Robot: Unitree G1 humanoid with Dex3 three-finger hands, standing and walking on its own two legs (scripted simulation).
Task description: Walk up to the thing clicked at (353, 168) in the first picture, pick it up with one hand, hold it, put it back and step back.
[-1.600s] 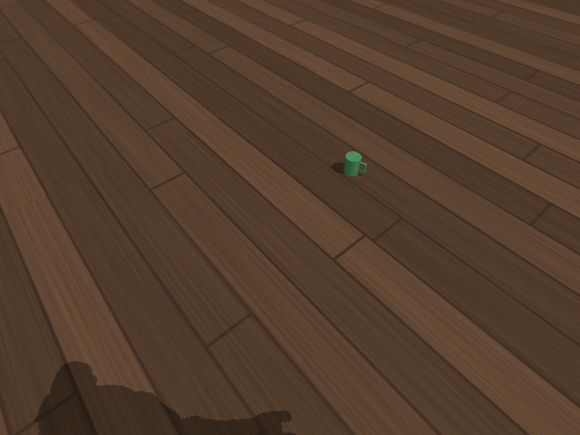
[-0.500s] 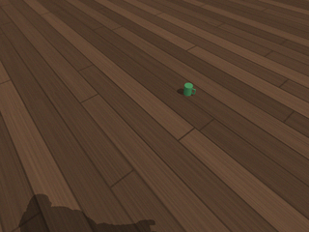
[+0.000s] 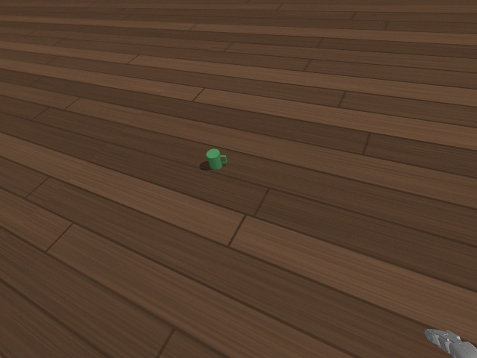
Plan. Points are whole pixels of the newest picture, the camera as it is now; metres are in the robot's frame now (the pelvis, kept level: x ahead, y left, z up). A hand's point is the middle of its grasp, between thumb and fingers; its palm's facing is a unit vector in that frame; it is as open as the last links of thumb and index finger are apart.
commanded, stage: walk up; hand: left
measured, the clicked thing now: (217, 159) +1.28 +0.26 -0.71
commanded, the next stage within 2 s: none
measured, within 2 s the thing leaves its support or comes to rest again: neither
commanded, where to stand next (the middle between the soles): +0.97 +0.57 m, yaw -75 degrees
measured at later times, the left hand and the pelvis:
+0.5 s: hand (108, 218) +0.49 +0.39 -0.12, palm faces -0.40 -0.78 -0.48, open 7.4 cm; pelvis +0.28 +0.15 +0.02, yaw -19 degrees
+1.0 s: hand (102, 161) +0.72 +0.48 -0.12, palm faces -0.47 -0.66 -0.59, open 7.4 cm; pelvis +0.52 +0.25 -0.02, yaw -33 degrees
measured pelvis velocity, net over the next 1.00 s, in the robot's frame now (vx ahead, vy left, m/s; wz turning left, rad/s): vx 0.52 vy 0.25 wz -0.58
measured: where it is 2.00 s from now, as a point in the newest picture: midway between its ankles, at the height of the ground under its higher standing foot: (159, 225)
